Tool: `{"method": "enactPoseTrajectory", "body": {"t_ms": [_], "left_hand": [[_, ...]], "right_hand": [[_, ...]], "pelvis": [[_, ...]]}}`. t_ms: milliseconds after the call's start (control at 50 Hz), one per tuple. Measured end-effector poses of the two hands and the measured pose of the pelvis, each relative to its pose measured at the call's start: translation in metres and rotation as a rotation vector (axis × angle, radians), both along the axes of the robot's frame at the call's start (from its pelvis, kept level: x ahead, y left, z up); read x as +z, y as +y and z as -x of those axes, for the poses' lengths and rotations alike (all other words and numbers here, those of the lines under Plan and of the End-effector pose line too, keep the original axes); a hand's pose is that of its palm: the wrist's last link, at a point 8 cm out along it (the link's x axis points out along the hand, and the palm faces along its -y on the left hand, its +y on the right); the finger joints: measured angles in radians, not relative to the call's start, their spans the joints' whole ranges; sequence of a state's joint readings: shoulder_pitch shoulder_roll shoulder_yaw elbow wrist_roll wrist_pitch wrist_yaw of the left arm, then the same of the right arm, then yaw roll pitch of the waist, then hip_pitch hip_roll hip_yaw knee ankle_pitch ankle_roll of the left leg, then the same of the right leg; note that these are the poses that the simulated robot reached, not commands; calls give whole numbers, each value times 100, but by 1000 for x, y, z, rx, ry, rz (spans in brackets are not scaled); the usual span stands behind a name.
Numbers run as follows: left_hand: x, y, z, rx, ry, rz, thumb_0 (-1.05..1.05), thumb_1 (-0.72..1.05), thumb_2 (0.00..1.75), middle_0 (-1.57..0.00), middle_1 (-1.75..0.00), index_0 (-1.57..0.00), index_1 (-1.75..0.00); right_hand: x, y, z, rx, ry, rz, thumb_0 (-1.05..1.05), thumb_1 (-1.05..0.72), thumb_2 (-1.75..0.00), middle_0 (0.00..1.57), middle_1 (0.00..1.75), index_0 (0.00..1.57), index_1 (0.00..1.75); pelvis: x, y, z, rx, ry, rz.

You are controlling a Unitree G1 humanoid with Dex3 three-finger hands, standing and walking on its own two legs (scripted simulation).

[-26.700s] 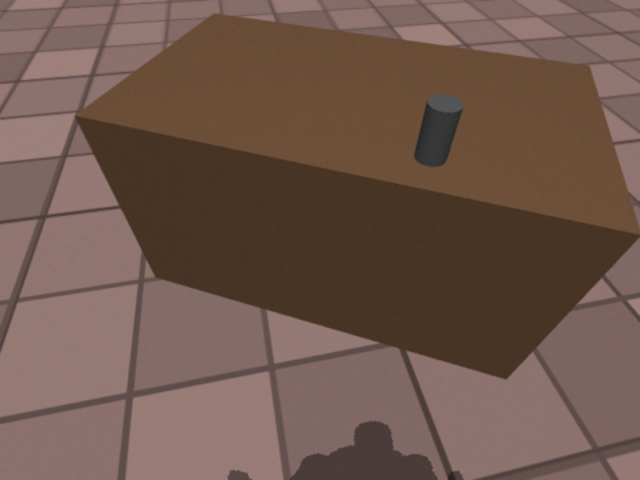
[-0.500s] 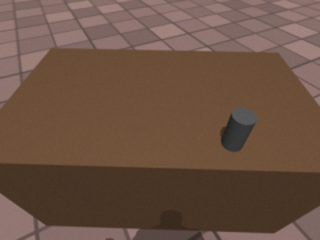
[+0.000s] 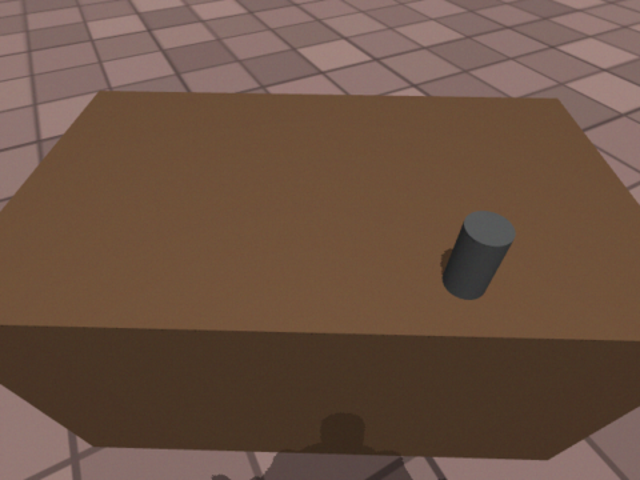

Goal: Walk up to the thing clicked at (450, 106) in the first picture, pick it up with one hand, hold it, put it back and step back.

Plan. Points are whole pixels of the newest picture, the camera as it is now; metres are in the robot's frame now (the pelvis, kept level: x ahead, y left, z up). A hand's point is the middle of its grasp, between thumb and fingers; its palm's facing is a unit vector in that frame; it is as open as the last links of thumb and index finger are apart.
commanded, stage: stand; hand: right
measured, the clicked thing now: (475, 257) +0.46 -0.24 -0.01
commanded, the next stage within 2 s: none
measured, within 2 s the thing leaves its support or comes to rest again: neither
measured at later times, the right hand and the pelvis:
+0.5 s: hand out of the picture +0.07 -0.25 -0.16, palm faces -0.04 +0.94 -0.34, open 7.4 cm; pelvis +0.01 +0.00 +0.00, yaw +0 degrees
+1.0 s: hand out of the picture +0.08 -0.25 -0.16, palm faces -0.03 +0.94 -0.34, open 7.4 cm; pelvis +0.01 +0.00 +0.00, yaw +0 degrees
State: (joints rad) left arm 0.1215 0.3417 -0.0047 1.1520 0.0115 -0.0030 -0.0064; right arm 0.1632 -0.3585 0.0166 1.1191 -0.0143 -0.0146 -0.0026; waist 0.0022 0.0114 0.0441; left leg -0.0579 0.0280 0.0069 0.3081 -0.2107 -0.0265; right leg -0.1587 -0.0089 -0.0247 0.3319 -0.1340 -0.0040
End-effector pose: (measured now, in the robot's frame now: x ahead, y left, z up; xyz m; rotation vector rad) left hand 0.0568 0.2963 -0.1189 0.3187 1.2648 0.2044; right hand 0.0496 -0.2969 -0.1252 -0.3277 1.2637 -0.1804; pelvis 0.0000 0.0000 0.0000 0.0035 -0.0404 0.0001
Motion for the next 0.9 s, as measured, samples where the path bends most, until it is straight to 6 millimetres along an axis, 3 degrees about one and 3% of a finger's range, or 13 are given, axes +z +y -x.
{"method": "enactPoseTrajectory", "body": {"t_ms": [100, 220, 900], "left_hand": [[1, 0, -5, -3, -10, -1, 1, 90, 90, -21, -30, -21, -30], [1, 0, -9, -5, -15, -1, 1, 90, 90, -21, -30, -21, -30], [1, 3, -22, -5, -16, -2, 1, 90, 90, -21, -30, -21, -30]], "right_hand": [[0, 0, -6, 2, -14, -3, 0, -79, -87, 21, 30, 20, 30], [1, 0, -10, 3, -18, -3, 0, -87, -89, 21, 30, 20, 30], [2, 5, -24, -1, -22, -1, 0, -90, -89, 21, 30, 20, 30]], "pelvis": [[0, 0, -1, -1, 1, 0], [0, 0, -3, -1, 4, 1], [0, 4, -13, -2, 9, 4]]}}
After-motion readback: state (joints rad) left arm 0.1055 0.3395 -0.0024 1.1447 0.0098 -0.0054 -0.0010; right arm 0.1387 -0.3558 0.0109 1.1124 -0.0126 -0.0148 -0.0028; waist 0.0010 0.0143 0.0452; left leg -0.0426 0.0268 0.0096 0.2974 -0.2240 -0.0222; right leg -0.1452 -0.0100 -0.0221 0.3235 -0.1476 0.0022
